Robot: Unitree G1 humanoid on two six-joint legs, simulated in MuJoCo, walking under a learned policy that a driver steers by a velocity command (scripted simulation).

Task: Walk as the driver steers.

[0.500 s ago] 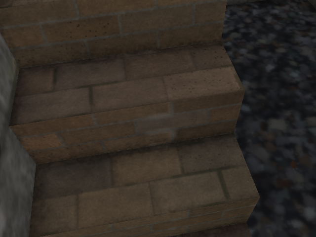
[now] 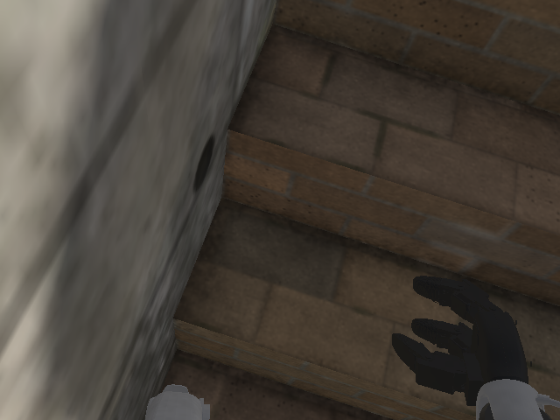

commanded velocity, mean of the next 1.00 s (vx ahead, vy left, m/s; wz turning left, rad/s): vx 0.39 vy -0.06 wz -0.39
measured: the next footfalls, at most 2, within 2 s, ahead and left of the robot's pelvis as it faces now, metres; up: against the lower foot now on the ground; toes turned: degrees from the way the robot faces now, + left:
right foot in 0.38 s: -0.05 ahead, -0.14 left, -0.19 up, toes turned +2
left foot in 1.28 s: -0.09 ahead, +0.10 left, -0.19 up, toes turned -26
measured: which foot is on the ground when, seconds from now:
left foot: down 0.00-0.34, up 0.36-1.00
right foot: up 0.00-0.36, down 0.38-1.00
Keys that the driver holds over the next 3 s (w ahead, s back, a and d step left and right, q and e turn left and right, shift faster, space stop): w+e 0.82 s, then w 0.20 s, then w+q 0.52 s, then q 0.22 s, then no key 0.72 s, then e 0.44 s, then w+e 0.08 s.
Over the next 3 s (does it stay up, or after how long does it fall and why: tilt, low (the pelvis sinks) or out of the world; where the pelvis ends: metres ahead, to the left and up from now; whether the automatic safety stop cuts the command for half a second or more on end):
stays up -0.19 0.02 -0.04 its command is cut before an obstacle from the start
